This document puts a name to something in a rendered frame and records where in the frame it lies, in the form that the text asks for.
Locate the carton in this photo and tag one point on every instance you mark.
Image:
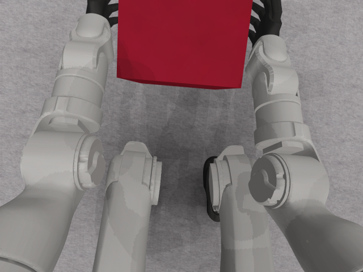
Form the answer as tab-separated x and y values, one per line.
184	43

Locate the left robot forearm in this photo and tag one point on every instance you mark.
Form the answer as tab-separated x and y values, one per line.
75	103

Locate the right robot forearm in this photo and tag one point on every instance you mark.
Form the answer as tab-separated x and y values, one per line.
277	104

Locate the right robot foot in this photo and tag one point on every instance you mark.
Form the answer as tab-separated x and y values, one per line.
214	215

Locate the left robot shin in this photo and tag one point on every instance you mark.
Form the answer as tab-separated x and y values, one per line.
115	163

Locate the left robot upper arm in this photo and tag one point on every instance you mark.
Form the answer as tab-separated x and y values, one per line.
57	167

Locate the left robot hand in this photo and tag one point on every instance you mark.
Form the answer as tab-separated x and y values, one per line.
102	8

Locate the right robot upper arm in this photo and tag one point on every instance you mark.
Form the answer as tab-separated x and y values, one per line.
293	189

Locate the right robot hand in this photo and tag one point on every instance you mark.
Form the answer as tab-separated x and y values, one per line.
270	19

